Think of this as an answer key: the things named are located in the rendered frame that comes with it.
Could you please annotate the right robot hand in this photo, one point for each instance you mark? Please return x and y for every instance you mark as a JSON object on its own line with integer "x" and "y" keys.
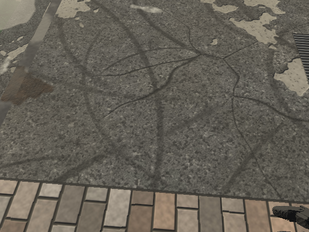
{"x": 300, "y": 215}

